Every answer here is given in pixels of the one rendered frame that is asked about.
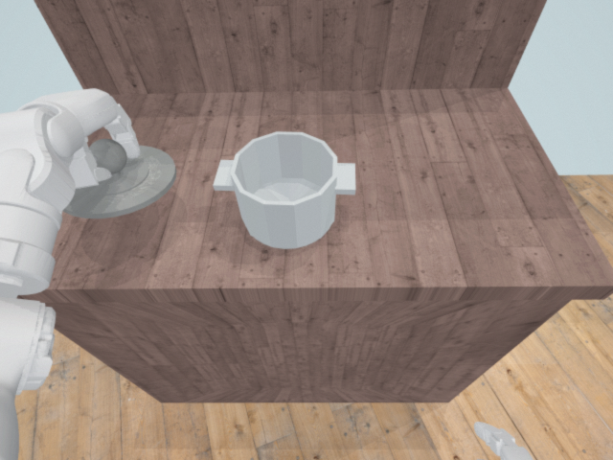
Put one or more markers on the left robot hand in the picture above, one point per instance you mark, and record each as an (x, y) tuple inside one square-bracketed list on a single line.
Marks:
[(95, 109)]

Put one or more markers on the pot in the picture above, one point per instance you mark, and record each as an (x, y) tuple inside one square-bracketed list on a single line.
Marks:
[(286, 185)]

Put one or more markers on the table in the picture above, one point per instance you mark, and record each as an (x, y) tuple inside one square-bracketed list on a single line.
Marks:
[(460, 241)]

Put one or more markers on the knob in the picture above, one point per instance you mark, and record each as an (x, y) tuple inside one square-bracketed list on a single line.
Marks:
[(111, 155)]

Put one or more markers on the robot left upper arm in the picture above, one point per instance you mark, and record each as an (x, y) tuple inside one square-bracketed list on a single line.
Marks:
[(26, 344)]

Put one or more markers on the robot left forearm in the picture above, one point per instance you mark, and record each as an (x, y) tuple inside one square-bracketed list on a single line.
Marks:
[(37, 146)]

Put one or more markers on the right robot hand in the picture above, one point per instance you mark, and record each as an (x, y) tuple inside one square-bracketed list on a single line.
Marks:
[(501, 442)]

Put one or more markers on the lid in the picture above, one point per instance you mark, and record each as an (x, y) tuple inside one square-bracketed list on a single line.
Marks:
[(141, 182)]

